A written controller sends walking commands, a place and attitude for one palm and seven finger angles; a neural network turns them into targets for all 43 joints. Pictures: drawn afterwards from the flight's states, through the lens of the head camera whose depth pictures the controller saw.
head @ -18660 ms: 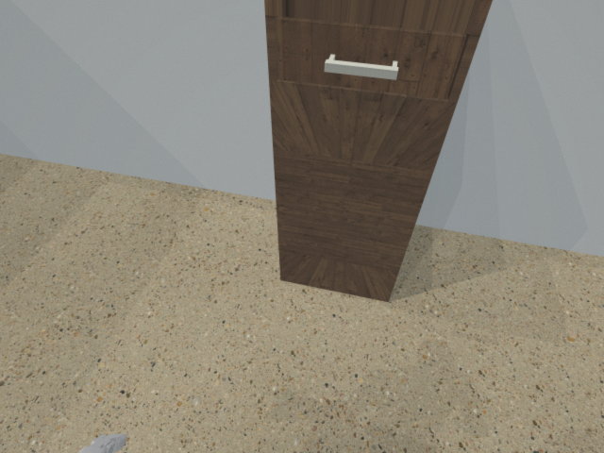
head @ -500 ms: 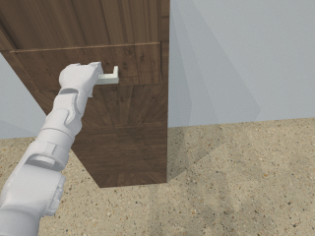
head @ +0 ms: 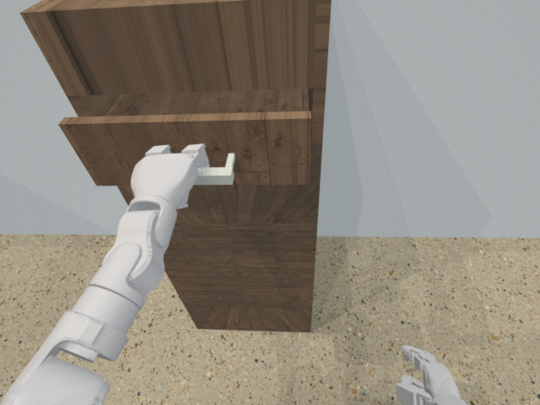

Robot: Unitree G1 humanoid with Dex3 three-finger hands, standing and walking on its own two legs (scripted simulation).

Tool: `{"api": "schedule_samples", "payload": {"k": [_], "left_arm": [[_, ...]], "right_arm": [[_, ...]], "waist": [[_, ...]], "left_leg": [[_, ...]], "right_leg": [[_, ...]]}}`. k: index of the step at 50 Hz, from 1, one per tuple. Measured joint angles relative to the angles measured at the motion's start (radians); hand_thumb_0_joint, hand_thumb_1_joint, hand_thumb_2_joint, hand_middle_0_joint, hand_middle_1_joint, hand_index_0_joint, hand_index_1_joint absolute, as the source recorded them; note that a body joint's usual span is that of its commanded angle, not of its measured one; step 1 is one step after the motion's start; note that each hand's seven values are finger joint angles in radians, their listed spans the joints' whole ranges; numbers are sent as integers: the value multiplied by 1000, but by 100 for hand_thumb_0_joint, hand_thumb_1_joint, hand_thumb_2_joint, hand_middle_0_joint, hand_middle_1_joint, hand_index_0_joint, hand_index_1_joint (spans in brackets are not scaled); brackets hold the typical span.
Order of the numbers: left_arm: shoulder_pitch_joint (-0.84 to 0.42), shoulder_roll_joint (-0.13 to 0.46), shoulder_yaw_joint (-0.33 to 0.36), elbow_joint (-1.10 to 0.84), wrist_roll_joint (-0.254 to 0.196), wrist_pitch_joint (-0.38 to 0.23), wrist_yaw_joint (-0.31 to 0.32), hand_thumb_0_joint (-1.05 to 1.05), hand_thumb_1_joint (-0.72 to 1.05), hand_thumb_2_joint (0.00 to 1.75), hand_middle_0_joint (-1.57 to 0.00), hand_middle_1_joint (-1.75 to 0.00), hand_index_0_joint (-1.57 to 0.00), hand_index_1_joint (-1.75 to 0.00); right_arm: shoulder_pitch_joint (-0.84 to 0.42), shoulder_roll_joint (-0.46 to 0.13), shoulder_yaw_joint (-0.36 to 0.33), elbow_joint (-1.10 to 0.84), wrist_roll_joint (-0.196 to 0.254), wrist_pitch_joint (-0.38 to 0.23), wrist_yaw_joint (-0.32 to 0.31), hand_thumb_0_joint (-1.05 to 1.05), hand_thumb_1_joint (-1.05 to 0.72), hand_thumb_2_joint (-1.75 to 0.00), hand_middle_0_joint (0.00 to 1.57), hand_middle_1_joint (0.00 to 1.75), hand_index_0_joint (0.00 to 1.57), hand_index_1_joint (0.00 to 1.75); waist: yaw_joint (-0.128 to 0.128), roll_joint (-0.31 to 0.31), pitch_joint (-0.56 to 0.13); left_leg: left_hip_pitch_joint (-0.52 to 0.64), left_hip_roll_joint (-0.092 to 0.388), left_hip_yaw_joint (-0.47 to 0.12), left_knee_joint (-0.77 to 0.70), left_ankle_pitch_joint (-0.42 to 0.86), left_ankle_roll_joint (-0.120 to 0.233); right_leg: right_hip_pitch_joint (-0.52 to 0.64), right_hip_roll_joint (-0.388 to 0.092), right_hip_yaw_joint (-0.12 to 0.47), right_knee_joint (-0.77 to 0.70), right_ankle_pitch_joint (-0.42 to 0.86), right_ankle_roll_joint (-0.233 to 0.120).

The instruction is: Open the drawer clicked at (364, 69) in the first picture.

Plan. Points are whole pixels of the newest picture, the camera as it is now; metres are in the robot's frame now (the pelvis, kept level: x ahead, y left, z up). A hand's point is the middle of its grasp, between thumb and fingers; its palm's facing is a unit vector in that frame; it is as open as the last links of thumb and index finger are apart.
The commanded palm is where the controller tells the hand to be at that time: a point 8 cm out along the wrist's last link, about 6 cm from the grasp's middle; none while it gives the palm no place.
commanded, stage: pull the drawer open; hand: left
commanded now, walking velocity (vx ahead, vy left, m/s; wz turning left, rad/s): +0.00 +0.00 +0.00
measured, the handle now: (186, 168) +0.43 +0.17 +0.15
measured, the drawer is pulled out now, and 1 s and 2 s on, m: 0.08 0.19 0.29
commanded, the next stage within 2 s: none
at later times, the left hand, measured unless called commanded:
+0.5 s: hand (170, 227) +0.33 +0.17 +0.12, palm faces +0.08 -0.11 -0.99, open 5.3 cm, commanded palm +0.29 +0.18 +0.18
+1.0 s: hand (160, 258) +0.28 +0.17 +0.12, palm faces +0.10 -0.14 -0.98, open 5.4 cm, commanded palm +0.23 +0.18 +0.18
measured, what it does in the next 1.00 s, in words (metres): stands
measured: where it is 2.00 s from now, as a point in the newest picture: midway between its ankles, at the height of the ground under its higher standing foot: outside the picture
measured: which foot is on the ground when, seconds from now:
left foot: down 0.00-1.00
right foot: down 0.00-1.00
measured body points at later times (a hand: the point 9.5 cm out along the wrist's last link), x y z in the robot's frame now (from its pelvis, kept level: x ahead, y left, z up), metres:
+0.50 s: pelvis -0.01 -0.01 +0.00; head -0.01 -0.05 +0.45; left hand +0.32 +0.18 +0.18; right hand +0.18 -0.23 -0.11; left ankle -0.01 +0.09 -0.73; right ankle -0.05 -0.10 -0.73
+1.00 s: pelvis -0.01 -0.01 +0.00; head -0.03 -0.06 +0.45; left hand +0.26 +0.18 +0.18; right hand +0.21 -0.22 -0.09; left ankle -0.01 +0.09 -0.73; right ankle -0.05 -0.10 -0.73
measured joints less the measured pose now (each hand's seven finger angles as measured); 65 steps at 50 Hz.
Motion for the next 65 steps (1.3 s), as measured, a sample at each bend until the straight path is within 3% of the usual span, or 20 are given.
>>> {"api": "schedule_samples", "payload": {"k": [14,36,51,65], "left_arm": [[117,22,37,-129,-11,-23,-26,3,79,82,-35,-135,-42,-135],[328,35,80,-339,-32,-30,-9,4,77,83,-34,-135,-42,-135],[467,39,79,-488,-31,-34,1,4,76,83,-35,-135,-42,-135],[585,37,107,-592,-42,-36,2,5,76,82,-34,-135,-42,-135]], "right_arm": [[0,7,20,1,-12,-3,-4,1,-90,-90,20,30,20,30],[-17,-5,17,10,-17,-37,5,1,-90,-90,20,30,20,30],[-44,4,33,3,-24,-44,23,1,-90,-90,20,30,20,30],[-33,6,37,-3,-30,-50,43,1,-90,-90,20,30,20,30]], "waist": [[8,5,20],[16,15,30],[35,19,38],[34,30,41]], "left_leg": [[31,7,1,-8,7,-9],[63,15,14,-30,22,-15],[82,15,12,-32,23,-16],[89,18,17,-31,23,-18]], "right_leg": [[24,6,1,2,4,-9],[47,13,14,-7,19,-13],[66,14,13,-10,20,-13],[70,16,18,-7,21,-15]]}}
